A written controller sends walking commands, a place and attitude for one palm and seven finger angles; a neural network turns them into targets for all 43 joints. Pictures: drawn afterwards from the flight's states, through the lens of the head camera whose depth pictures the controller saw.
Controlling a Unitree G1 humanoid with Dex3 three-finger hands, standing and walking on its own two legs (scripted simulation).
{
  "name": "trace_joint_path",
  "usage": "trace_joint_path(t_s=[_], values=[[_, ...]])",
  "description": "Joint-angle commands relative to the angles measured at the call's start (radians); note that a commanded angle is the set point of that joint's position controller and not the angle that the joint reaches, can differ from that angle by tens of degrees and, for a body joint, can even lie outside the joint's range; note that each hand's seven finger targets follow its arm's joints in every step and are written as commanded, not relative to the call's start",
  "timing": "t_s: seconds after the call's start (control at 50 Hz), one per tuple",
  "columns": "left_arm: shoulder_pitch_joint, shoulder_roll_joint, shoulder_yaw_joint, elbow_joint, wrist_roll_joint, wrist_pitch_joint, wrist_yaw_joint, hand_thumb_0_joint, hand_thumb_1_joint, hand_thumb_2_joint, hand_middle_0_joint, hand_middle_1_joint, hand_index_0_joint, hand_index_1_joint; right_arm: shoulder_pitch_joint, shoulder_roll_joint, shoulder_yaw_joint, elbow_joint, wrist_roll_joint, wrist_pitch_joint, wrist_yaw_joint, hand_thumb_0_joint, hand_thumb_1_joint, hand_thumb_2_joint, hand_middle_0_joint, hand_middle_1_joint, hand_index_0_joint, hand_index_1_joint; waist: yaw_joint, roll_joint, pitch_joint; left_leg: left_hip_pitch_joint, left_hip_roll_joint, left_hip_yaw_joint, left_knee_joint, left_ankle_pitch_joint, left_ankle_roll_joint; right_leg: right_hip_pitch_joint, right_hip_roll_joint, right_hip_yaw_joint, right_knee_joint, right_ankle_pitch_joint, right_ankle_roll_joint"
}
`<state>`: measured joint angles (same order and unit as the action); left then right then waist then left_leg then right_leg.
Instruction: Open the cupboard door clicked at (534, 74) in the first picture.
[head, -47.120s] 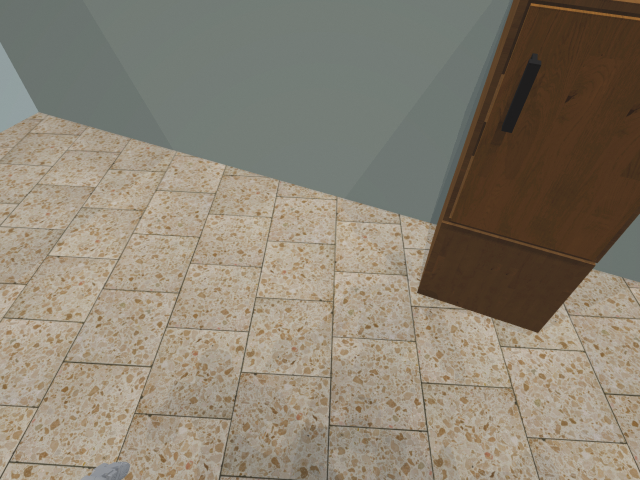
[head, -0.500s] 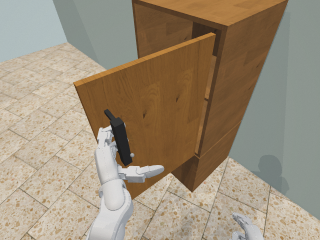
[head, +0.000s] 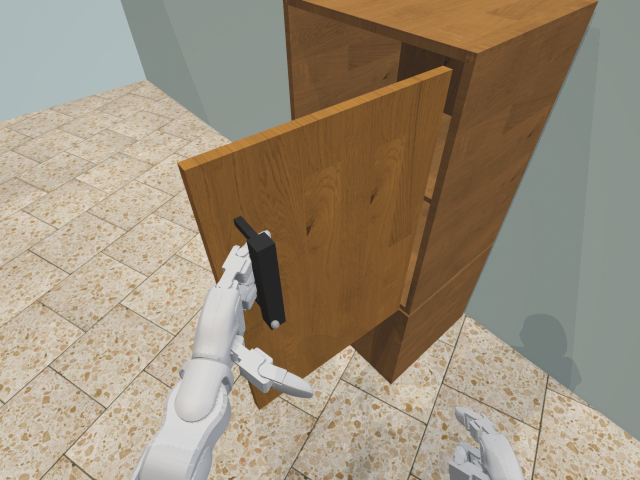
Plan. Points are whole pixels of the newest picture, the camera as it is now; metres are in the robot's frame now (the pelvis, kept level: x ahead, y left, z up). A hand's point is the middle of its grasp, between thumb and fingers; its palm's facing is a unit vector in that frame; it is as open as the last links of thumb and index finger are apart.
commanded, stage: slide the hand sideways off the handle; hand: left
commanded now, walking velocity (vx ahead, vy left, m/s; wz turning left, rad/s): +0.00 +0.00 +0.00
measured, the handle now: (259, 274) +0.34 +0.11 +0.10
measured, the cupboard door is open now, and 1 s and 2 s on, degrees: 86 87 87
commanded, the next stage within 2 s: draw the hand back to the body in 1.02 s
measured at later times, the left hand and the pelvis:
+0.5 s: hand (245, 348) +0.23 +0.11 +0.10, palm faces -0.01 -1.00 -0.01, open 16.3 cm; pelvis +0.00 +0.00 +0.00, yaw -1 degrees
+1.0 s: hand (187, 386) +0.19 +0.16 +0.09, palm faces +0.03 -1.00 -0.06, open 16.3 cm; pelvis +0.01 -0.01 -0.01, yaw +0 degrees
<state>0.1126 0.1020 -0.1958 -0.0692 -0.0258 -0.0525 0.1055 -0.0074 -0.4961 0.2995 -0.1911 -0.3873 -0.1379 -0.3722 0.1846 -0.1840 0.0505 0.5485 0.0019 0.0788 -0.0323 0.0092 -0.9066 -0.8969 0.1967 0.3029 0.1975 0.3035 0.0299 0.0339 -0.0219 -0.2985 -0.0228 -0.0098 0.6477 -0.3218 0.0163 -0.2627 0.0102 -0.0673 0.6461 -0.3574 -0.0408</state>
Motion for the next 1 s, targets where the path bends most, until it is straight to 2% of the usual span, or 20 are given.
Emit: trace_joint_path(t_s=[0.0, 0.02, 0.06, 0.14, 0.16, 0.2, 0.22, 0.32, 0.38, 0.44, 0.48, 0.52, 0.58, 0.74, 0.76, 0.8, 0.88, 0.9, 0.94, 0.98], values=[[-0.197, -0.092, -0.018, -0.261, -0.14, -0.049, -0.135, 0.0, -0.5, 0.3, -0.15, -0.3, -0.15, -0.3, -0.144, -0.097, -0.022, -0.197, 0.024, -0.099, -0.024, 0.0, -0.9, -0.9, 0.2, 0.3, 0.2, 0.3, -0.019, -0.073, -0.139, 0.084, 0.019, -0.035, -0.096, 0.126, 0.01, -0.024, 0.0, 0.015, -0.121, 0.199, 0.006], [-0.17, -0.078, 0.018, -0.257, -0.151, -0.036, -0.116, 0.0, -0.5, 0.3, -0.15, -0.3, -0.15, -0.3, -0.143, -0.1, -0.021, -0.197, 0.026, -0.109, -0.024, 0.0, -0.9, -0.9, 0.2, 0.3, 0.2, 0.3, -0.013, -0.102, -0.131, 0.072, 0.02, -0.04, -0.103, 0.116, 0.007, -0.025, 0.001, 0.011, -0.126, 0.179, 0.007], [-0.125, -0.041, 0.063, -0.26, -0.133, -0.02, -0.069, 0.0, -0.5, 0.3, -0.15, -0.3, -0.15, -0.3, -0.144, -0.104, -0.019, -0.197, 0.023, -0.119, -0.016, 0.0, -0.9, -0.9, 0.2, 0.3, 0.2, 0.3, 0.004, -0.094, -0.116, 0.056, 0.02, -0.038, -0.114, 0.1, 0.004, -0.034, 0.002, 0.009, -0.123, 0.136, 0.008], [-0.065, -0.033, 0.053, -0.321, -0.052, -0.022, -0.002, 0.0, -0.5, 0.3, -0.15, -0.3, -0.15, -0.3, -0.123, -0.102, -0.025, -0.213, 0.012, -0.123, 0.008, 0.0, -0.9, -0.9, 0.2, 0.3, 0.2, 0.3, 0.004, -0.061, -0.114, 0.046, 0.025, -0.03, -0.111, 0.12, 0.003, -0.046, -0.001, 0.012, -0.096, 0.141, 0.002], [-0.057, 0.0, 0.076, -0.337, -0.04, -0.025, 0.005, 0.0, -0.5, 0.3, -0.15, -0.3, -0.15, -0.3, -0.117, -0.106, -0.026, -0.213, 0.01, -0.122, 0.012, 0.0, -0.9, -0.9, 0.2, 0.3, 0.2, 0.3, 0.01, -0.052, -0.123, 0.044, 0.025, -0.029, -0.109, 0.126, 0.003, -0.037, -0.001, 0.016, -0.094, 0.144, -0.002], [-0.038, -0.003, 0.065, -0.386, -0.031, -0.036, 0.002, 0.0, -0.5, 0.3, -0.15, -0.3, -0.15, -0.3, -0.116, -0.103, -0.028, -0.223, 0.007, -0.124, 0.015, 0.0, -0.9, -0.9, 0.2, 0.3, 0.2, 0.3, 0.002, -0.033, -0.139, 0.052, 0.026, -0.02, -0.096, 0.14, 0.005, -0.04, -0.001, 0.018, -0.084, 0.162, -0.002], [-0.042, -0.001, 0.061, -0.404, -0.035, -0.04, -0.005, 0.0, -0.5, 0.3, -0.15, -0.3, -0.15, -0.3, -0.115, -0.105, -0.027, -0.226, 0.009, -0.126, 0.015, 0.0, -0.9, -0.9, 0.2, 0.3, 0.2, 0.3, -0.002, -0.012, -0.138, 0.049, 0.027, -0.02, -0.092, 0.137, 0.004, -0.045, 0.0, 0.02, -0.082, 0.162, -0.003], [-0.011, 0.039, 0.116, -0.41, -0.078, -0.052, -0.042, 0.0, -0.5, 0.3, -0.15, -0.3, -0.15, -0.3, -0.113, -0.109, -0.025, -0.217, 0.013, -0.143, 0.0, 0.0, -0.9, -0.9, 0.2, 0.3, 0.2, 0.3, -0.012, -0.037, -0.112, 0.027, 0.024, -0.017, -0.082, 0.099, 0.007, -0.057, 0.004, 0.027, -0.099, 0.132, 0.004], [0.082, 0.037, 0.131, -0.423, -0.1, -0.056, -0.065, 0.0, -0.5, 0.3, -0.15, -0.3, -0.15, -0.3, -0.106, -0.109, -0.026, -0.22, 0.016, -0.158, -0.002, 0.0, -0.9, -0.9, 0.2, 0.3, 0.2, 0.3, 0.0, -0.035, -0.131, 0.022, 0.022, -0.013, -0.076, 0.124, 0.007, -0.039, 0.005, 0.025, -0.089, 0.171, 0.007], [0.115, 0.054, 0.146, -0.452, -0.109, -0.06, -0.083, 0.0, -0.5, 0.3, -0.15, -0.3, -0.15, -0.3, -0.094, -0.115, -0.029, -0.223, 0.018, -0.17, -0.003, 0.0, -0.9, -0.9, 0.2, 0.3, 0.2, 0.3, -0.003, -0.03, -0.131, 0.015, 0.02, -0.012, -0.066, 0.135, 0.007, -0.043, 0.006, 0.025, -0.079, 0.194, 0.008], [0.169, 0.077, 0.175, -0.455, -0.114, -0.062, -0.09, 0.0, -0.5, 0.3, -0.15, -0.3, -0.15, -0.3, -0.088, -0.118, -0.031, -0.227, 0.016, -0.178, -0.005, 0.0, -0.9, -0.9, 0.2, 0.3, 0.2, 0.3, 0.002, -0.057, -0.135, 0.002, 0.02, -0.009, -0.058, 0.144, 0.01, -0.034, 0.004, 0.029, -0.078, 0.213, 0.014], [0.164, 0.072, 0.162, -0.478, -0.114, -0.07, -0.104, 0.0, -0.5, 0.3, -0.15, -0.3, -0.15, -0.3, -0.083, -0.119, -0.032, -0.23, 0.018, -0.185, -0.006, 0.0, -0.9, -0.9, 0.2, 0.3, 0.2, 0.3, -0.008, -0.049, -0.122, -0.001, 0.016, -0.008, -0.048, 0.143, 0.013, -0.051, 0.003, 0.035, -0.078, 0.217, 0.016], [0.216, 0.123, 0.225, -0.484, -0.133, -0.081, -0.125, 0.0, -0.5, 0.3, -0.15, -0.3, -0.15, -0.3, -0.073, -0.124, -0.035, -0.227, 0.018, -0.197, -0.013, 0.0, -0.9, -0.9, 0.2, 0.3, 0.2, 0.3, -0.001, -0.056, -0.128, -0.02, 0.014, -0.008, -0.036, 0.139, 0.014, -0.045, 0.001, 0.042, -0.076, 0.22, 0.019], [0.298, 0.159, 0.288, -0.509, -0.193, -0.124, -0.21, 0.0, -0.5, 0.3, -0.15, -0.3, -0.15, -0.3, -0.046, -0.133, -0.041, -0.221, 0.025, -0.237, -0.026, 0.0, -0.9, -0.9, 0.2, 0.3, 0.2, 0.3, -0.007, -0.026, -0.132, -0.052, 0.006, -0.007, 0.007, 0.156, 0.012, -0.052, -0.008, 0.063, -0.063, 0.29, 0.032], [0.326, 0.172, 0.307, -0.492, -0.202, -0.127, -0.219, 0.0, -0.5, 0.3, -0.15, -0.3, -0.15, -0.3, -0.041, -0.137, -0.043, -0.217, 0.025, -0.241, -0.027, 0.0, -0.9, -0.9, 0.2, 0.3, 0.2, 0.3, -0.008, -0.06, -0.125, -0.069, 0.006, -0.01, 0.017, 0.15, 0.012, -0.046, -0.013, 0.078, -0.071, 0.294, 0.038], [0.351, 0.182, 0.329, -0.499, -0.218, -0.138, -0.242, 0.0, -0.5, 0.3, -0.15, -0.3, -0.15, -0.3, -0.037, -0.138, -0.045, -0.218, 0.026, -0.25, -0.03, 0.0, -0.9, -0.9, 0.2, 0.3, 0.2, 0.3, -0.006, -0.067, -0.135, -0.084, 0.003, -0.012, 0.027, 0.145, 0.011, -0.042, -0.02, 0.087, -0.067, 0.309, 0.045], [0.336, 0.223, 0.389, -0.473, -0.245, -0.155, -0.272, 0.0, -0.5, 0.3, -0.15, -0.3, -0.15, -0.3, -0.041, -0.143, -0.046, -0.208, 0.029, -0.263, -0.038, 0.0, -0.9, -0.9, 0.2, 0.3, 0.2, 0.3, -0.008, -0.072, -0.108, -0.123, 0.001, -0.018, 0.044, 0.114, 0.007, -0.055, -0.032, 0.116, -0.079, 0.258, 0.051], [0.369, 0.224, 0.403, -0.468, -0.252, -0.161, -0.28, 0.0, -0.5, 0.3, -0.15, -0.3, -0.15, -0.3, -0.041, -0.142, -0.049, -0.207, 0.03, -0.267, -0.038, 0.0, -0.9, -0.9, 0.2, 0.3, 0.2, 0.3, 0.003, -0.045, -0.118, -0.122, 0.0, -0.018, 0.047, 0.115, 0.005, -0.049, -0.033, 0.12, -0.077, 0.256, 0.048], [0.364, 0.212, 0.385, -0.491, -0.261, -0.171, -0.294, 0.0, -0.5, 0.3, -0.15, -0.3, -0.15, -0.3, -0.043, -0.143, -0.047, -0.213, 0.034, -0.279, -0.039, 0.0, -0.9, -0.9, 0.2, 0.3, 0.2, 0.3, 0.0, -0.007, -0.122, -0.112, -0.001, -0.017, 0.045, 0.113, 0.007, -0.068, -0.026, 0.102, -0.07, 0.233, 0.042], [0.355, 0.218, 0.391, -0.491, -0.274, -0.178, -0.303, 0.0, -0.5, 0.3, -0.15, -0.3, -0.15, -0.3, -0.044, -0.146, -0.049, -0.21, 0.035, -0.293, -0.042, 0.0, -0.9, -0.9, 0.2, 0.3, 0.2, 0.3, -0.005, -0.033, -0.125, -0.119, 0.0, -0.024, 0.053, 0.109, 0.008, -0.072, -0.029, 0.109, -0.073, 0.228, 0.046]])
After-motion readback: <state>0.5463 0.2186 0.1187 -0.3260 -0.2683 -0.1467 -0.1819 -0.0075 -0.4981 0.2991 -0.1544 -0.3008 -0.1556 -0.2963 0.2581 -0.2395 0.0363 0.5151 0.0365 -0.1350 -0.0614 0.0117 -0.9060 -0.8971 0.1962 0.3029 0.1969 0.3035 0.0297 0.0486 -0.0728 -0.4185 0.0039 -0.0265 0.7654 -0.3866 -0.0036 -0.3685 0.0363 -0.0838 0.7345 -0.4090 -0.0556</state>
